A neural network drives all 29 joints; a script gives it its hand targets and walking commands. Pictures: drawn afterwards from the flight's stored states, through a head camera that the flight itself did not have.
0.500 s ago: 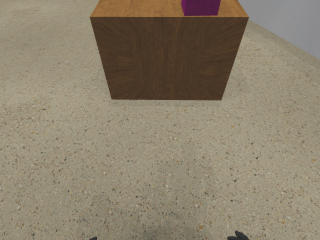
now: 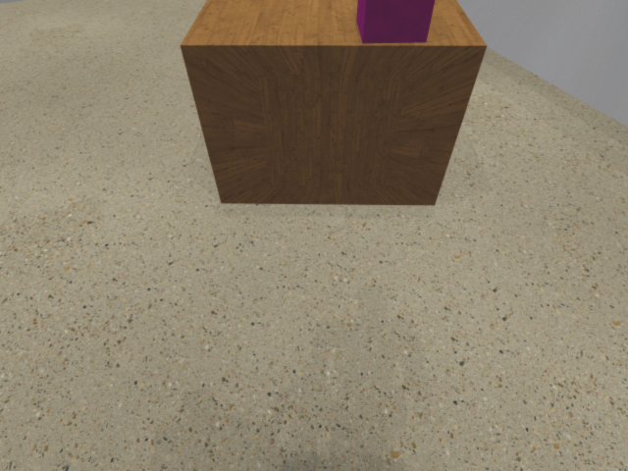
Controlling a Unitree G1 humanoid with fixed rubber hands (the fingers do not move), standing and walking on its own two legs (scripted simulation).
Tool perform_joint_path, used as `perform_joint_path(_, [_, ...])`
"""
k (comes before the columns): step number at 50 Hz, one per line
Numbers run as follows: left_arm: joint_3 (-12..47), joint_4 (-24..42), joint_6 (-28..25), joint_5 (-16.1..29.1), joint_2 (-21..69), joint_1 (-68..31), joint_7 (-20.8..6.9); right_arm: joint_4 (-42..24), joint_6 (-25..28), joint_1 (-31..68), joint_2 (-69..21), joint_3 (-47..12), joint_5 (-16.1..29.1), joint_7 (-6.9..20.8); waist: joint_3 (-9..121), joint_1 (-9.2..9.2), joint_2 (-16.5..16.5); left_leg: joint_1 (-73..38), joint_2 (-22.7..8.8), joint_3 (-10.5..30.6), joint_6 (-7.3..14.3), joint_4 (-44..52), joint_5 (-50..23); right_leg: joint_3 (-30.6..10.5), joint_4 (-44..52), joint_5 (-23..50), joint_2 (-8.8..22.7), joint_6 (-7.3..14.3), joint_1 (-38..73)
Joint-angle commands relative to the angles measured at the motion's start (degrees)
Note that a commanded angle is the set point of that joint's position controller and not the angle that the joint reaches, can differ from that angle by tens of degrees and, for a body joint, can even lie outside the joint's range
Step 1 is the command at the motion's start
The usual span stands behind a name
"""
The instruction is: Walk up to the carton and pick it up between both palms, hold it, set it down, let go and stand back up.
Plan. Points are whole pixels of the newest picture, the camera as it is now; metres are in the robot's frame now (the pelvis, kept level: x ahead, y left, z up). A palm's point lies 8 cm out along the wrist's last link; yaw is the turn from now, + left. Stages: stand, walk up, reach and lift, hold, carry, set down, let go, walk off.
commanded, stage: stand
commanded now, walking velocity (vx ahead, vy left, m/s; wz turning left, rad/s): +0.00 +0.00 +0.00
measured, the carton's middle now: out of the picture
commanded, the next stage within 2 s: walk up in 1.66 s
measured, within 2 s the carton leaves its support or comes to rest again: neither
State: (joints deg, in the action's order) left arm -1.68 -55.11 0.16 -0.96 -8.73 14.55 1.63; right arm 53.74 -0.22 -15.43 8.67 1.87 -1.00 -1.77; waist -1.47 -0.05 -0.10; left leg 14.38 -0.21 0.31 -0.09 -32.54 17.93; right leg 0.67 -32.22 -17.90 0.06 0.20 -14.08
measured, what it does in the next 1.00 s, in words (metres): stands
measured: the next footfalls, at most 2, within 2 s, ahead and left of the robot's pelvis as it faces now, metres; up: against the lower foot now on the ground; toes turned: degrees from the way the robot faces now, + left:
none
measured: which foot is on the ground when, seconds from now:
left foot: down 0.00-1.00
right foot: down 0.00-1.00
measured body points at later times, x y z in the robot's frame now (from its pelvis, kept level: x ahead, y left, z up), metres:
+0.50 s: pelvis +0.00 +0.00 +0.01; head +0.01 +0.00 +0.46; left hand -0.01 +0.20 -0.16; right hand -0.02 -0.20 -0.16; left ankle -0.01 +0.12 -0.73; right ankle -0.01 -0.12 -0.73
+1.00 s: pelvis -0.01 +0.00 +0.01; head +0.00 +0.00 +0.46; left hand -0.03 +0.19 -0.16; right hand -0.03 -0.20 -0.16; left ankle -0.01 +0.12 -0.73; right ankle -0.01 -0.12 -0.73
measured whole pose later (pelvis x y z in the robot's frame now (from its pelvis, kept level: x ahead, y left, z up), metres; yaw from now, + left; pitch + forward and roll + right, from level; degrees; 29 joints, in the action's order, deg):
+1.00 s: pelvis -0.01 +0.00 +0.01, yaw +0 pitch -2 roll +0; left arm -0.8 -67.4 -0.1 -0.8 -4.7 17.0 2.6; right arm 67.2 0.0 -17.4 4.6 0.8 -0.9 -2.7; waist -2.4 -0.1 -0.1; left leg 10.3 -0.5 0.5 -0.5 -26.3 14.0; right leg 0.8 -25.9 -14.0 -0.1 0.4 -9.9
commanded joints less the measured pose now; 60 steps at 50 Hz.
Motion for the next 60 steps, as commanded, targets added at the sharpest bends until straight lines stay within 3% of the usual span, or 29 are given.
perform_joint_path(1, [-1.3,0.7,-1.1,0.1,-5.5,2.4,0.4,-0.6,1.2,-2.5,5.4,1.3,0.1,-0.4,0.3,-0.02,-0.1,-1.1,-3.4,3.9,2.6,7.0,-11.4,-4.6,6.9,11.4,3.7,2.6,0.7])
perform_joint_path(23, [-0.3,-10.2,-0.7,0.1,-1.4,5.0,1.1,11.0,0.7,-4.9,1.3,0.2,0.1,-1.1,-3.6,-0.03,-0.1,-3.2,-3.8,3.4,1.7,10.8,-10.9,-4.1,10.8,10.7,3.9,1.8,2.7])
perform_joint_path(60, [0.5,-11.5,-0.7,0.2,0.0,7.8,1.1,12.9,0.7,-7.3,-0.1,-0.7,0.1,-1.1,-4.8,-0.06,-0.1,-1.6,-3.8,3.6,1.4,11.9,-7.7,-4.5,12.2,6.9,4.0,1.8,1.1])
